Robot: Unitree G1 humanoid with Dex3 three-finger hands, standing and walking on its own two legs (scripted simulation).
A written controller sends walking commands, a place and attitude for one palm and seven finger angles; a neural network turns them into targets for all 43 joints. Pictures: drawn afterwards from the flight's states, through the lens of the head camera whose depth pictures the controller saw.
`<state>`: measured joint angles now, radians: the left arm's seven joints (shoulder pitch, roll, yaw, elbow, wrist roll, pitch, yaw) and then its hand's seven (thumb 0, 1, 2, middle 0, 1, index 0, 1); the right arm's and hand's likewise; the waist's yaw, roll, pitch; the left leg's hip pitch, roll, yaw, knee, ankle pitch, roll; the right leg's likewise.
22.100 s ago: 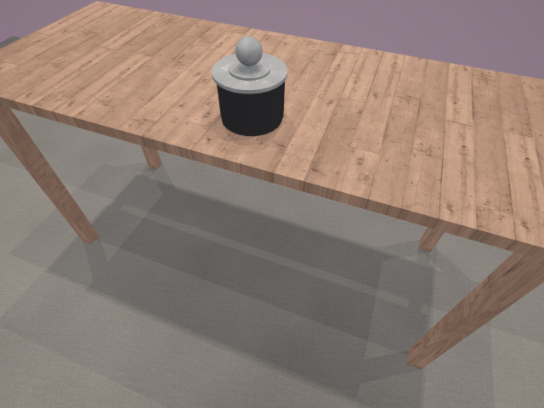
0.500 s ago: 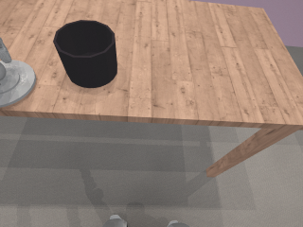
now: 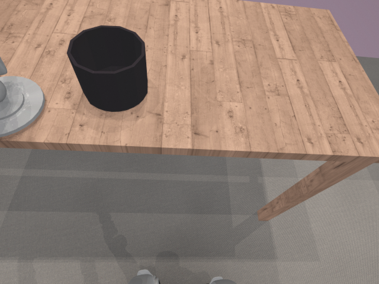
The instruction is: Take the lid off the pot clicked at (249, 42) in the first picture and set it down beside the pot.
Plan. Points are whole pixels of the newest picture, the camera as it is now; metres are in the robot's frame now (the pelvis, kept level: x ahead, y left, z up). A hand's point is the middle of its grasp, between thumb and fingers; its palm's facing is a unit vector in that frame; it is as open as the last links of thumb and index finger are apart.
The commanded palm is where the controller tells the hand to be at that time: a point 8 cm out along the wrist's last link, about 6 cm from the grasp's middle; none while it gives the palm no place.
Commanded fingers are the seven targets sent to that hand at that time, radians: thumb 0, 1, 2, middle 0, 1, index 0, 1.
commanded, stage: raise the empty hand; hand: left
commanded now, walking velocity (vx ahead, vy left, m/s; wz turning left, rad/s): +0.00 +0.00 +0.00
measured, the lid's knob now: out of the picture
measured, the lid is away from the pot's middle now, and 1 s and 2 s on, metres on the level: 0.23 0.23 0.23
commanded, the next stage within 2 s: draw the hand back to the body in 1.24 s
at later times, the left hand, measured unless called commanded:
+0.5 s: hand out of the picture +0.47 +0.36 +0.18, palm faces -0.36 -0.18 -0.92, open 11.0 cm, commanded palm +0.51 +0.35 +0.25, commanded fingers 0.00 -0.03 0.68 -0.36 -0.83 -0.36 -0.83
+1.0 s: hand out of the picture +0.47 +0.35 +0.23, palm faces -0.30 -0.18 -0.94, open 11.0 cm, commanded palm +0.50 +0.36 +0.30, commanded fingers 0.00 -0.03 0.68 -0.36 -0.83 -0.36 -0.83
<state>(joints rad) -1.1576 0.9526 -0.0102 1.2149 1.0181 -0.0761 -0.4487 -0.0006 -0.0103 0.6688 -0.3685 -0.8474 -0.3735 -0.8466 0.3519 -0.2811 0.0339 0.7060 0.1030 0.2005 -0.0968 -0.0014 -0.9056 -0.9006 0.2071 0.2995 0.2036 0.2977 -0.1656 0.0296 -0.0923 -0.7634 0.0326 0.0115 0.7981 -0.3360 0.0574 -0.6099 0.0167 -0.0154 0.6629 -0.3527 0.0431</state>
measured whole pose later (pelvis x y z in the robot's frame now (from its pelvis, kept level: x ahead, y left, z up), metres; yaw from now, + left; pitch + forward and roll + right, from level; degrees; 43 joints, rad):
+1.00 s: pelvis +0.01 -0.01 +0.02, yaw +1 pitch +13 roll -3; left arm -1.33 0.97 -0.10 1.21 1.02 0.03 -0.53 0.00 -0.02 0.68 -0.37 -0.84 -0.38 -0.84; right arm 0.33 -0.29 0.04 0.71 0.11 0.20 -0.08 0.00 -0.91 -0.90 0.21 0.30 0.20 0.30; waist -0.15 0.04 -0.08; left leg -0.61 0.02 0.01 0.67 -0.29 0.05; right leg -0.46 0.01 -0.02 0.54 -0.31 0.04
